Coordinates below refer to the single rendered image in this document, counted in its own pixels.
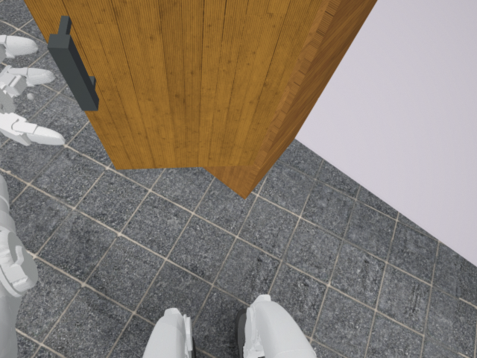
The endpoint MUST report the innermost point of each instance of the left robot hand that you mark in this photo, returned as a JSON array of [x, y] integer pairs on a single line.
[[12, 84]]

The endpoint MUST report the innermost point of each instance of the robot left upper arm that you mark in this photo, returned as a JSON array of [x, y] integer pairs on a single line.
[[18, 272]]

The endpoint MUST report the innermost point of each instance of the robot right thigh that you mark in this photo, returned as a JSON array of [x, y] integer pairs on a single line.
[[272, 326]]

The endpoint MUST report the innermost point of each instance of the right robot shin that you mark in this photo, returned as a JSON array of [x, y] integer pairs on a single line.
[[254, 350]]

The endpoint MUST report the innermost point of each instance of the handle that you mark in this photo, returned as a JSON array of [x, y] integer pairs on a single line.
[[65, 54]]

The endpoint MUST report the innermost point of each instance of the left robot forearm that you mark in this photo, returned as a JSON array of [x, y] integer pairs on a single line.
[[6, 221]]

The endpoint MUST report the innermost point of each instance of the cupboard door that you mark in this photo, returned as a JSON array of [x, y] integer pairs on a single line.
[[183, 83]]

